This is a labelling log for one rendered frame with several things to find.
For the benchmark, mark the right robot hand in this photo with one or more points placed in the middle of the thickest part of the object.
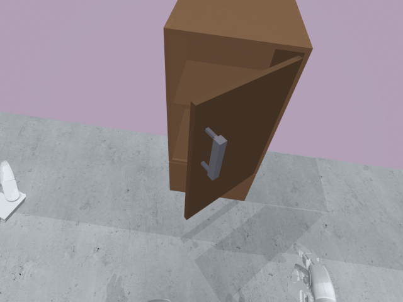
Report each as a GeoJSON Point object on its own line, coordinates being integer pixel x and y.
{"type": "Point", "coordinates": [316, 281]}

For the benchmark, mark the handle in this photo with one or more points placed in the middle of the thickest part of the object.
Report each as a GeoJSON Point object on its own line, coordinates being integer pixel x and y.
{"type": "Point", "coordinates": [217, 154]}

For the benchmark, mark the left robot hand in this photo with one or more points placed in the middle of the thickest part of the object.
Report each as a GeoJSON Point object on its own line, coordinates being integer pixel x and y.
{"type": "Point", "coordinates": [11, 199]}

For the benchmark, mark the cupboard door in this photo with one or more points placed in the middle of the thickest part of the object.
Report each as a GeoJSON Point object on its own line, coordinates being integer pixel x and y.
{"type": "Point", "coordinates": [244, 113]}

